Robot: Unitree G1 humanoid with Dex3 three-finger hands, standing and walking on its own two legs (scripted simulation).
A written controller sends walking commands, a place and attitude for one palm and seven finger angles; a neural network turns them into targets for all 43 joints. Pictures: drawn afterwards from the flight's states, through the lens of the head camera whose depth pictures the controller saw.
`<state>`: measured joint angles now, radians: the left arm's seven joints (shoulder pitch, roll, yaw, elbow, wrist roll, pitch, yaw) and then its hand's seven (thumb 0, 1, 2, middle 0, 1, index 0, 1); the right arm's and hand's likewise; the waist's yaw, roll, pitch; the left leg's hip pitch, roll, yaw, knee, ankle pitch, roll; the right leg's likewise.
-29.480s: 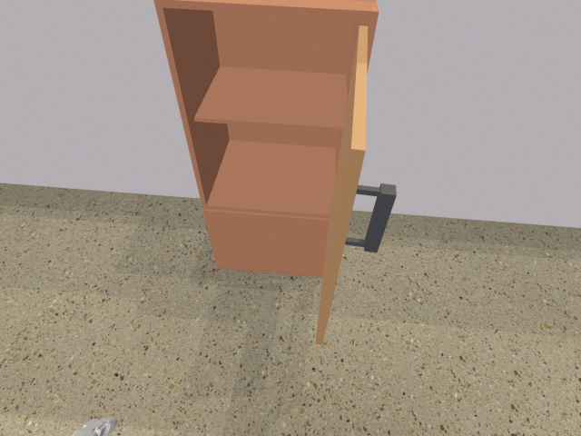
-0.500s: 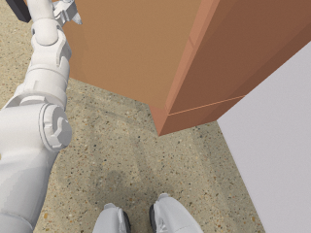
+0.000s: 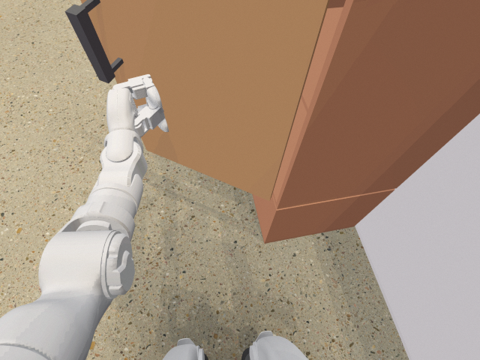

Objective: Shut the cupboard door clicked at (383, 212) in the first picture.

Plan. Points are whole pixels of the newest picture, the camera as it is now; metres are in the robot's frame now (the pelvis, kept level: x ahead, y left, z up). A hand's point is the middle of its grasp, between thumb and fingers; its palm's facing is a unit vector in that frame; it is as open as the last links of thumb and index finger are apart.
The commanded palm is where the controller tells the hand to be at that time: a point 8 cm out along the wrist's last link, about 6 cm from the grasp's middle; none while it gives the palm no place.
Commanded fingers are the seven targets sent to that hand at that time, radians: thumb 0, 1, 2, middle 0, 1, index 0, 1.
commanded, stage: pull the fist back off the door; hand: left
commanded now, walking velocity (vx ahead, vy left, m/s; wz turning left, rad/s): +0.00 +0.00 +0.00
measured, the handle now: (100, 41) +0.69 +0.19 +0.09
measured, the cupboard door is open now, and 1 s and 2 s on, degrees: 55 55 55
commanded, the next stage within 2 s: draw the hand back to the body in 0.14 s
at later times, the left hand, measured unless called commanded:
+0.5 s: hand (132, 119) +0.47 +0.12 +0.11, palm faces +0.06 -1.00 -0.08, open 3.1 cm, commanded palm +0.42 +0.17 +0.12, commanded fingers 0.00 0.90 0.90 -1.30 -1.50 -1.30 -1.50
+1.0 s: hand (30, 219) +0.31 +0.20 +0.15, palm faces +0.15 -0.97 -0.21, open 3.2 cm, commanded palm +0.26 +0.25 +0.18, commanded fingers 0.00 0.90 0.90 -0.81 -0.96 -0.81 -0.96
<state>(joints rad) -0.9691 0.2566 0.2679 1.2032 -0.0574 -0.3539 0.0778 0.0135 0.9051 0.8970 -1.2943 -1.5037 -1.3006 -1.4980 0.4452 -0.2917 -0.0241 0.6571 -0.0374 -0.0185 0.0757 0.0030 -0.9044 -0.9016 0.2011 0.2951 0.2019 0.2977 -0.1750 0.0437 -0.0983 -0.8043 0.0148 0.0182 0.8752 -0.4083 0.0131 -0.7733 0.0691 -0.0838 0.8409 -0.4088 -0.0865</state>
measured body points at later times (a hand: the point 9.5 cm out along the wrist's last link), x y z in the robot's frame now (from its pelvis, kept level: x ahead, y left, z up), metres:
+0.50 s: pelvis +0.00 +0.01 +0.01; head +0.06 -0.02 +0.45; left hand +0.46 +0.17 +0.12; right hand -0.01 -0.24 -0.12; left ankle +0.00 +0.11 -0.69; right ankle -0.01 -0.06 -0.69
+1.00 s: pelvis -0.01 +0.02 +0.04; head -0.02 +0.01 +0.49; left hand +0.29 +0.25 +0.16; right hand +0.19 -0.20 -0.03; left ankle +0.00 +0.11 -0.69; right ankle -0.01 -0.06 -0.69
